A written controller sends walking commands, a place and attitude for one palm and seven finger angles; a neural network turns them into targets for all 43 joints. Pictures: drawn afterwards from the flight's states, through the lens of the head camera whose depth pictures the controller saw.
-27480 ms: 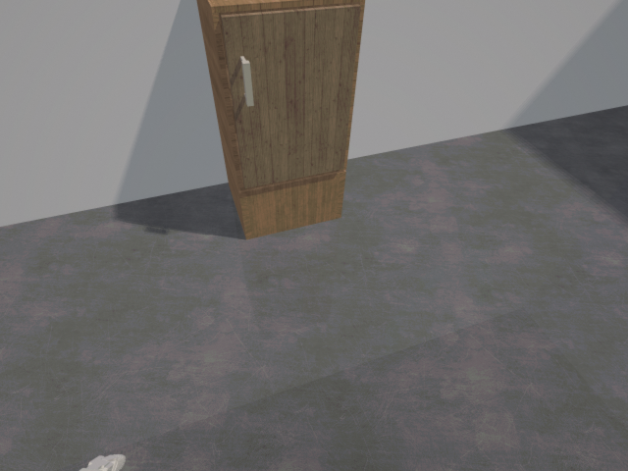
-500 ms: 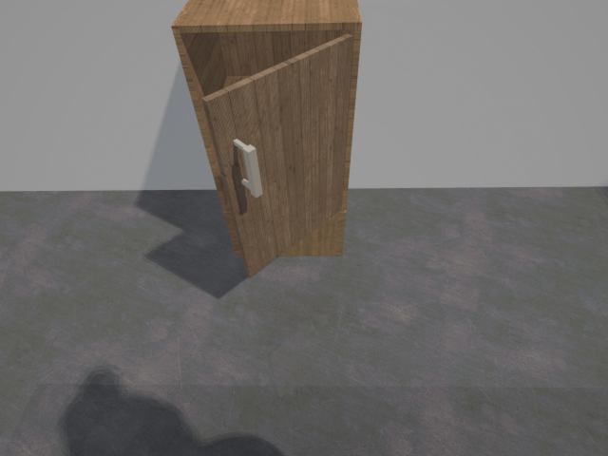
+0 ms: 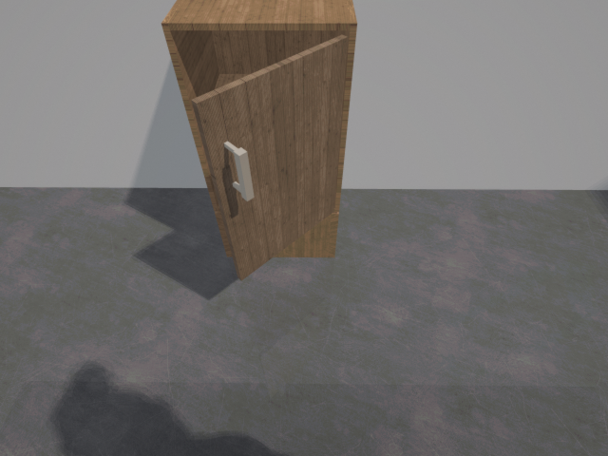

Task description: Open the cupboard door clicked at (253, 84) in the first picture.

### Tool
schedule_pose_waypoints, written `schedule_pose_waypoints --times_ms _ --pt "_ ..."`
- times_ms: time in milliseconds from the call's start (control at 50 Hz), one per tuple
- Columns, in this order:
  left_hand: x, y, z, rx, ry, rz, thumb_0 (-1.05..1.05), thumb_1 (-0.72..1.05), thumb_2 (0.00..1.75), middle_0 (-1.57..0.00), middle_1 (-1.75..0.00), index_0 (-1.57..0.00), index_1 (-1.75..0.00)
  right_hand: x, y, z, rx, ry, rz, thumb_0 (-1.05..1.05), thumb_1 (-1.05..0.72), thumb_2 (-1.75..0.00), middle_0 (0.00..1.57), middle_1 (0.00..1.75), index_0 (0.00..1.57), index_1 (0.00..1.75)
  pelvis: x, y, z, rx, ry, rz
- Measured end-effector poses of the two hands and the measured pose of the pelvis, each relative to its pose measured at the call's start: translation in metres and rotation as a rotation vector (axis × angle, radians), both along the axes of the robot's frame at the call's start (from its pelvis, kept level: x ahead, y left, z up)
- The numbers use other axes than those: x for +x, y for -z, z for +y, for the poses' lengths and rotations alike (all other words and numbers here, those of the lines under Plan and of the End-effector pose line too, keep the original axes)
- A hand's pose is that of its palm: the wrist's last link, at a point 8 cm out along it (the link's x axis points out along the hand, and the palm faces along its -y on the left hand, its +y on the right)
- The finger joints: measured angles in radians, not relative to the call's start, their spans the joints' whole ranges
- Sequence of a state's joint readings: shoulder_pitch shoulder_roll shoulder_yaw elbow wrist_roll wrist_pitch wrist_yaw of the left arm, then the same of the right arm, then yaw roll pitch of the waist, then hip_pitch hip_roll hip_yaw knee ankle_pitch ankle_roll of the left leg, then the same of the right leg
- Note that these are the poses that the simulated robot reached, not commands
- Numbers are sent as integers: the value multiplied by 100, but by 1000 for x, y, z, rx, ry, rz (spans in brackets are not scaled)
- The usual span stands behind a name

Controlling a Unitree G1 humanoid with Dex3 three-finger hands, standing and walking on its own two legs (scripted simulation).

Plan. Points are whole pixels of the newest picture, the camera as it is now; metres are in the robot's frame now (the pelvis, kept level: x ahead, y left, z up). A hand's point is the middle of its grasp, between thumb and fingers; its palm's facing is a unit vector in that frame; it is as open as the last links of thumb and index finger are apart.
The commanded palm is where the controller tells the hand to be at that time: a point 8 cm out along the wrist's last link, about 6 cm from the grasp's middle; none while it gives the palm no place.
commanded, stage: look to check the result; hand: left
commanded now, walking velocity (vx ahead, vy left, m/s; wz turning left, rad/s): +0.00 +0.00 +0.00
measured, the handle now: (238, 171) +0.67 +0.18 -0.05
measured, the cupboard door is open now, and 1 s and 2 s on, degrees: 45 45 45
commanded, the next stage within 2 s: walk to a spot facing it in 0.44 s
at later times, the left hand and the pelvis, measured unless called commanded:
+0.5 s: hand out of the picture +0.07 +0.21 -0.16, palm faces +0.01 -0.95 -0.30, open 7.4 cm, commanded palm none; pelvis +0.01 -0.01 +0.00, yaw +0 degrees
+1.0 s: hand out of the picture +0.09 +0.18 -0.18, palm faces -0.14 -0.96 -0.23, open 7.4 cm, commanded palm none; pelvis +0.01 -0.01 -0.01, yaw -10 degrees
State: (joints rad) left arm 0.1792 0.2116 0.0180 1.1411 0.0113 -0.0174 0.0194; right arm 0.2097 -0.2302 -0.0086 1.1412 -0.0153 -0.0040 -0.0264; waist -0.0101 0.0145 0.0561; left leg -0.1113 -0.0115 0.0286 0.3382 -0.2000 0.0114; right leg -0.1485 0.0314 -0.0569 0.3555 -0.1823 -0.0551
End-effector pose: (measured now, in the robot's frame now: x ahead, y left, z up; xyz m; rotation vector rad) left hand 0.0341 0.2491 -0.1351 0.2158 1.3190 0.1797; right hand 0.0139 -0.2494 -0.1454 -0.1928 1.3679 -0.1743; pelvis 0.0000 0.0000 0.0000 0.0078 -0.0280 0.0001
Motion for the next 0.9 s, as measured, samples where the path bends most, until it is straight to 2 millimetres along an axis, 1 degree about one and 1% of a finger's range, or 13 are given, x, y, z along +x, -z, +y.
schedule_pose_waypoints --times_ms 180,380,500,640,700,760,820,900 --pt "1 -5 9 36 -7 10 1 90 90 -20 -30 -21 -30 18 0 -8 -3 -15 -20 0 -91 -90 20 30 20 30 5 0 -5 -1 -2 1" --pt "18 -9 7 46 4 -24 1 90 90 -20 -30 -21 -30 36 -2 -19 -15 -28 -52 0 -91 -90 20 30 20 30 10 -1 -9 1 -2 1" --pt "29 -10 4 45 15 -43 1 90 90 -20 -30 -21 -30 41 -4 -26 -24 -30 -57 0 -91 -90 20 30 20 30 13 -1 -13 1 -1 3" --pt "39 -10 3 48 24 -50 1 90 90 -20 -30 -21 -30 41 -5 -34 -39 -21 -53 0 -91 -90 20 30 20 30 16 -1 -15 0 10 8" --pt "41 -7 1 49 30 -37 1 90 90 -20 -30 -21 -30 39 -4 -33 -44 5 -57 0 -91 -90 20 30 20 30 16 1 -16 -2 34 13" --pt "41 -2 -5 36 44 -14 1 90 90 -20 -30 -20 -30 31 -1 -28 -38 44 -58 0 -91 -90 20 30 20 30 15 4 -16 -5 62 15" --pt "41 5 -10 13 63 7 1 90 90 -20 -30 -20 -30 18 1 -22 -33 88 -50 0 -91 -90 20 30 20 30 14 7 -14 -10 86 19" --pt "45 14 -15 -17 94 22 1 90 90 -20 -30 -21 -30 -5 3 -11 -31 144 -27 0 -91 -90 20 30 20 30 11 10 -10 -6 120 25"
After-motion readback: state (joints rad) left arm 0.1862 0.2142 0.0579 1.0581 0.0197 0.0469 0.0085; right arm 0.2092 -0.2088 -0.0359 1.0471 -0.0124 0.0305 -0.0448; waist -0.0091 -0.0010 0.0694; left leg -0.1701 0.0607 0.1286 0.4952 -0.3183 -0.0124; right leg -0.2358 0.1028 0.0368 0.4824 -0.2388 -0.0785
